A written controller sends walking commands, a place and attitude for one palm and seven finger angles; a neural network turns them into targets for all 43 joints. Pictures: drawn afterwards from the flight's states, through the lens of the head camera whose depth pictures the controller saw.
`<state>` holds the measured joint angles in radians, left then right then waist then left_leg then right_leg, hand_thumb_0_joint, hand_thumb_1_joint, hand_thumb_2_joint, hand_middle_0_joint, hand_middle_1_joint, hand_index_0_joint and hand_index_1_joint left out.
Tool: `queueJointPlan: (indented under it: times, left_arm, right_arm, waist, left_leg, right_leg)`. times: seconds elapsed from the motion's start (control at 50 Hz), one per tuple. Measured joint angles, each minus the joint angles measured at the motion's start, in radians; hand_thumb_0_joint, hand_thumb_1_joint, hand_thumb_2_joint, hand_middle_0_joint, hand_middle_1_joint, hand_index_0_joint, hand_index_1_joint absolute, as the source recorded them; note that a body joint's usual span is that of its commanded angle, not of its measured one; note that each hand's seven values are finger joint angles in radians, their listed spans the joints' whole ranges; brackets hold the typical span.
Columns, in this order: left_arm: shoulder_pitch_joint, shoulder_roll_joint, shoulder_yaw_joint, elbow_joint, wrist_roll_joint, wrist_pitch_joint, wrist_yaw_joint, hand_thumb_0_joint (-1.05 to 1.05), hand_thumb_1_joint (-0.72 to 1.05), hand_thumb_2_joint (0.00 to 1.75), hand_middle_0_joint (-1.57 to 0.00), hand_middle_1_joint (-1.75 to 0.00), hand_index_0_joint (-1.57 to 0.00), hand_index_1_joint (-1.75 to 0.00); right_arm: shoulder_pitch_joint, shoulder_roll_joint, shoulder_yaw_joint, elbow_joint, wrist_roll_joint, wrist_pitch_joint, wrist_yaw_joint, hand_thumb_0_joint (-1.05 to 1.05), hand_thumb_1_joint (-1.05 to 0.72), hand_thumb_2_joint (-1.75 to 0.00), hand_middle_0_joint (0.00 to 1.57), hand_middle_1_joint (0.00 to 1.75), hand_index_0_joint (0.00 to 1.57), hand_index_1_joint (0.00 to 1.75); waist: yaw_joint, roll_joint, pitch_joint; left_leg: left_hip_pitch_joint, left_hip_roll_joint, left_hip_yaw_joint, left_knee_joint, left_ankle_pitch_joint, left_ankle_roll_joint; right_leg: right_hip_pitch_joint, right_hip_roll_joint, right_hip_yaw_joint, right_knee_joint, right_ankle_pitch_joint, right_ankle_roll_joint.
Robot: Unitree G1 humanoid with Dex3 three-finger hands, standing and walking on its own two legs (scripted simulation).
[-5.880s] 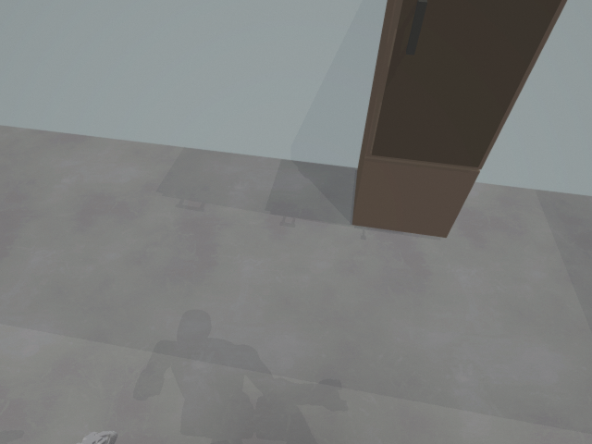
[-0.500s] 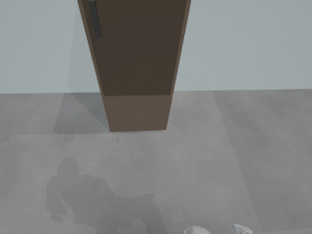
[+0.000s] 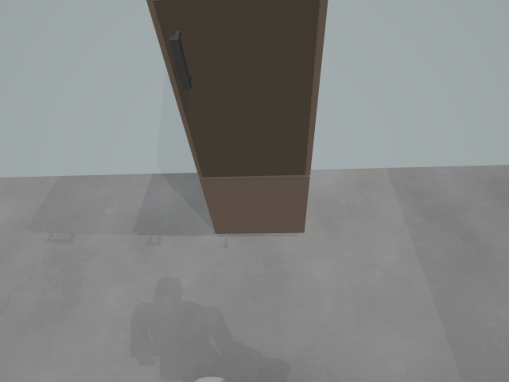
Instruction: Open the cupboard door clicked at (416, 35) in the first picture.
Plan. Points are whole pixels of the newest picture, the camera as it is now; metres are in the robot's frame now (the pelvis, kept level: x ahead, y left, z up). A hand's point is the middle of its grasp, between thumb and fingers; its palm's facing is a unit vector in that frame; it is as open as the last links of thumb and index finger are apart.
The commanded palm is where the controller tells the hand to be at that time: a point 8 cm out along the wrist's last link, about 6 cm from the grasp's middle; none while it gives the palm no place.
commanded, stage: take the last steps up to it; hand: left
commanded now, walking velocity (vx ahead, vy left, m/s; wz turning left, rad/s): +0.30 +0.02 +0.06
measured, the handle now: (182, 60) +0.82 +0.22 +0.11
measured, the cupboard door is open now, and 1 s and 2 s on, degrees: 0 0 0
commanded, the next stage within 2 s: come to a stop and stand still in 0.74 s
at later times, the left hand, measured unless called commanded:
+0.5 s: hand out of the picture +0.09 +0.25 -0.18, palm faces +0.05 -0.99 -0.14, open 7.4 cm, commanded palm none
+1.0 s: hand (180, 281) +0.35 +0.20 -0.17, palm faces +0.00 -0.97 -0.23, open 7.1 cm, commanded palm none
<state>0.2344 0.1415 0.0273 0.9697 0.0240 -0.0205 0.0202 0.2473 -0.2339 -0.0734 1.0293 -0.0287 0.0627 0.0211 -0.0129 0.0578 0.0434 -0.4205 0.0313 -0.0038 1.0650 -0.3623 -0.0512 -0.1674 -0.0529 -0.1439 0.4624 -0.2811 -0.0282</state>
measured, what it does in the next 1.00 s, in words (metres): walks ahead: left foot, then right foot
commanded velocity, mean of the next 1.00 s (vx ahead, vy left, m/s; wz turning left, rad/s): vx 0.15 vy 0.00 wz -0.01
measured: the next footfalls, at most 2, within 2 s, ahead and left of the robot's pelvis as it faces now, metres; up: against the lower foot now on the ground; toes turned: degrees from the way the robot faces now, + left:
left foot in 0.26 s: +0.08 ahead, +0.16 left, +0.00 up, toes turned +9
right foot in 0.76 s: +0.35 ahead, -0.07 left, +0.00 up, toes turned -9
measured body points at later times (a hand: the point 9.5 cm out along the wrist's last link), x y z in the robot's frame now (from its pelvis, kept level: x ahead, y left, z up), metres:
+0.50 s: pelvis +0.10 +0.07 +0.00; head +0.11 +0.09 +0.45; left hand +0.09 +0.30 -0.16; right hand +0.09 -0.16 -0.14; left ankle +0.04 +0.15 -0.74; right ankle +0.13 -0.07 -0.66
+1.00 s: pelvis +0.27 +0.02 -0.01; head +0.30 +0.01 +0.44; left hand +0.35 +0.25 -0.15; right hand +0.27 -0.20 -0.17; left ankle +0.28 +0.16 -0.70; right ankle +0.31 -0.07 -0.74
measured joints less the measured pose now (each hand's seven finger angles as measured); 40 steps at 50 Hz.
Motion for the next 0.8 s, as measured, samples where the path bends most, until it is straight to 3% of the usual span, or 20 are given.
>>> queueJointPlan:
  times: [0.1, 0.24, 0.28, 0.32, 0.38, 0.46, 0.56, 0.64, 0.72, 0.76, 0.8]
  left_arm:
    - [0.079, 0.015, 0.003, 0.05, 0.008, -0.019, -0.008, 0.0, 0.92, 0.89, -0.21, -0.3, -0.2, -0.3]
    - [0.193, 0.033, 0.012, 0.152, 0.006, -0.002, -0.016, 0.0, 0.92, 0.89, -0.2, -0.3, -0.2, -0.3]
    - [0.213, 0.037, 0.014, 0.181, 0.0, 0.015, -0.018, 0.0, 0.91, 0.89, -0.2, -0.3, -0.2, -0.3]
    - [0.214, 0.035, 0.013, 0.201, 0.003, 0.039, -0.019, 0.01, 0.91, 0.89, -0.2, -0.3, -0.2, -0.3]
    - [0.184, 0.031, 0.016, 0.204, 0.007, 0.043, -0.03, 0.01, 0.92, 0.89, -0.2, -0.3, -0.2, -0.3]
    - [0.112, 0.034, 0.022, 0.163, 0.009, 0.03, -0.037, 0.01, 0.91, 0.89, -0.2, -0.3, -0.2, -0.3]
    - [0.006, 0.04, 0.029, 0.111, 0.006, 0.028, -0.037, 0.01, 0.92, 0.89, -0.2, -0.3, -0.19, -0.3]
    - [-0.073, 0.043, 0.029, 0.083, 0.002, 0.03, -0.037, 0.01, 0.92, 0.9, -0.2, -0.3, -0.19, -0.3]
    - [-0.135, 0.04, 0.027, 0.055, -0.001, 0.018, -0.038, 0.01, 0.92, 0.9, -0.2, -0.3, -0.19, -0.3]
    - [-0.148, 0.042, 0.024, 0.039, 0.002, -0.008, -0.038, 0.0, 0.92, 0.9, -0.2, -0.3, -0.19, -0.3]
    - [-0.157, 0.035, 0.025, 0.031, 0.0, -0.04, -0.031, 0.0, 0.92, 0.89, -0.2, -0.3, -0.19, -0.3]
  right_arm:
    - [-0.003, 0.012, 0.005, 0.019, -0.002, -0.009, 0.009, 0.0, -0.91, -0.9, 0.19, 0.3, 0.19, 0.3]
    - [-0.045, 0.038, 0.025, 0.003, 0.006, -0.054, 0.009, 0.0, -0.91, -0.9, 0.19, 0.3, 0.19, 0.3]
    - [-0.056, 0.053, 0.028, -0.001, 0.003, -0.081, 0.0, 0.0, -0.91, -0.9, 0.19, 0.3, 0.2, 0.3]
    - [-0.05, 0.069, 0.035, -0.007, 0.001, -0.1, -0.01, 0.0, -0.91, -0.9, 0.19, 0.3, 0.2, 0.3]
    - [-0.013, 0.076, 0.029, -0.005, 0.007, -0.117, -0.035, -0.01, -0.93, -0.9, 0.2, 0.3, 0.2, 0.3]
    - [0.054, 0.076, 0.036, 0.033, 0.011, -0.124, -0.043, -0.01, -0.94, -0.9, 0.2, 0.3, 0.2, 0.3]
    - [0.141, 0.101, 0.043, 0.087, 0.011, -0.124, -0.045, -0.01, -0.92, -0.9, 0.2, 0.3, 0.2, 0.3]
    - [0.191, 0.119, 0.044, 0.116, 0.004, -0.12, -0.045, 0.0, -0.91, -0.9, 0.2, 0.3, 0.2, 0.3]
    - [0.225, 0.124, 0.042, 0.139, -0.001, -0.111, -0.044, 0.0, -0.91, -0.9, 0.2, 0.3, 0.2, 0.3]
    - [0.245, 0.128, 0.041, 0.153, 0.004, -0.105, -0.04, 0.0, -0.9, -0.9, 0.2, 0.3, 0.2, 0.3]
    - [0.225, 0.126, 0.041, 0.162, 0.017, -0.09, -0.035, 0.0, -0.9, -0.9, 0.2, 0.3, 0.2, 0.3]
  waist:
    - [0.03, -0.023, -0.016]
    - [0.068, -0.061, -0.022]
    - [0.068, -0.082, -0.017]
    - [0.061, -0.09, -0.015]
    - [0.04, -0.088, -0.017]
    - [0.03, -0.089, -0.017]
    - [0.014, -0.092, -0.01]
    - [-0.016, -0.082, 0.01]
    - [-0.049, -0.055, 0.037]
    - [-0.051, -0.046, 0.042]
    - [-0.042, -0.031, 0.059]
  left_leg:
    - [0.029, 0.041, 0.039, -0.156, 0.013, 0.003]
    - [0.149, 0.037, 0.112, -0.498, 0.049, 0.029]
    - [0.171, 0.022, 0.131, -0.515, 0.072, 0.057]
    - [0.195, 0.018, 0.151, -0.507, 0.048, 0.079]
    - [0.263, 0.007, 0.161, -0.589, 0.061, 0.089]
    - [0.351, -0.015, 0.167, -0.706, 0.088, 0.097]
    - [0.436, -0.032, 0.17, -0.778, 0.077, 0.09]
    - [0.488, -0.029, 0.176, -0.783, 0.033, 0.072]
    - [0.52, -0.003, 0.182, -0.725, -0.05, 0.041]
    - [0.495, 0.022, 0.176, -0.6, -0.122, 0.028]
    - [0.366, 0.045, 0.121, -0.281, -0.155, 0.046]
  right_leg:
    - [0.038, -0.008, -0.019, -0.051, 0.01, 0.011]
    - [0.055, -0.025, -0.022, -0.014, -0.039, 0.058]
    - [0.019, -0.043, -0.002, 0.103, -0.116, 0.059]
    - [-0.066, -0.034, 0.038, 0.321, -0.192, 0.045]
    - [-0.195, -0.032, 0.055, 0.548, -0.128, 0.039]
    - [-0.315, -0.049, 0.067, 0.605, -0.004, 0.055]
    - [-0.39, -0.063, 0.075, 0.527, 0.075, 0.068]
    - [-0.384, -0.057, 0.058, 0.374, 0.092, 0.054]
    - [-0.322, -0.023, 0.034, 0.22, 0.072, 0.018]
    - [-0.253, -0.001, 0.017, 0.134, 0.119, -0.007]
    - [-0.256, 0.014, 0.005, 0.189, 0.089, -0.034]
